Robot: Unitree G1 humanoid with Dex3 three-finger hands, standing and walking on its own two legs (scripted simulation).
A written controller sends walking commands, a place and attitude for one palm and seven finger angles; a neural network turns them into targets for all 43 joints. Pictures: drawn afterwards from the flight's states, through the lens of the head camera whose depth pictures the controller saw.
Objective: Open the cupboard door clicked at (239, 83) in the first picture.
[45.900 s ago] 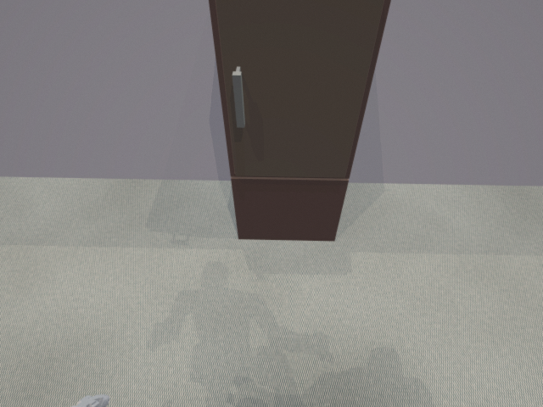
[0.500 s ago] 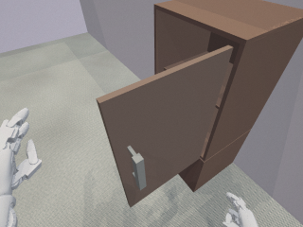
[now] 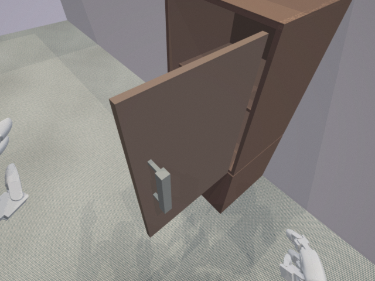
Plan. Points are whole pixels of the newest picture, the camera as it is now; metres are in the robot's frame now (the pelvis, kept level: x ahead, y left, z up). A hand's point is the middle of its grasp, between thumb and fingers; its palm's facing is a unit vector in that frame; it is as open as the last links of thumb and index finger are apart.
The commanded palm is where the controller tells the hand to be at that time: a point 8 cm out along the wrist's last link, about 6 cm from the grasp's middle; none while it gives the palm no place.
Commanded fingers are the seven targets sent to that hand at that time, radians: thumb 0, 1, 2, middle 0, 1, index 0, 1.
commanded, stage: step back with the hand held close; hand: left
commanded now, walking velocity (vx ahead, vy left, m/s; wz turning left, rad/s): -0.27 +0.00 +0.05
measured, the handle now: (159, 187) +0.33 +0.09 -0.01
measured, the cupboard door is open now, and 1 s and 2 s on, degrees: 91 91 91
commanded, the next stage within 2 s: stop stepping back and stand still in 0.94 s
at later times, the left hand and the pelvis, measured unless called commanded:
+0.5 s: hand (6, 229) +0.15 +0.25 +0.17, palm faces +0.50 -0.74 -0.45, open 7.4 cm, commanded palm +0.08 +0.29 +0.18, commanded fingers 0.00 0.90 0.90 -0.20 -0.30 -0.20 -0.30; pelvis -0.05 -0.01 -0.02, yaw +2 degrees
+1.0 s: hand out of the picture +0.09 +0.21 +0.17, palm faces +0.35 -0.81 -0.47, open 7.4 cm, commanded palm +0.01 +0.26 +0.18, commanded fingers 0.00 0.90 0.90 -0.20 -0.30 -0.20 -0.30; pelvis -0.14 -0.04 +0.00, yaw -3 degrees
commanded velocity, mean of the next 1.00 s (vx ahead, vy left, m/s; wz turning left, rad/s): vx -0.35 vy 0.00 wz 0.00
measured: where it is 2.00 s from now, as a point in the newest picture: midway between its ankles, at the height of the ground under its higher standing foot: outside the picture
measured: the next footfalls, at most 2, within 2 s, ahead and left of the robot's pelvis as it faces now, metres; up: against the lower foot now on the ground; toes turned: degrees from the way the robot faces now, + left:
right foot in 0.94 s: -0.18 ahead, -0.14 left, +0.00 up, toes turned +1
left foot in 1.16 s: -0.16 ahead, +0.07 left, +0.00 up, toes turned -1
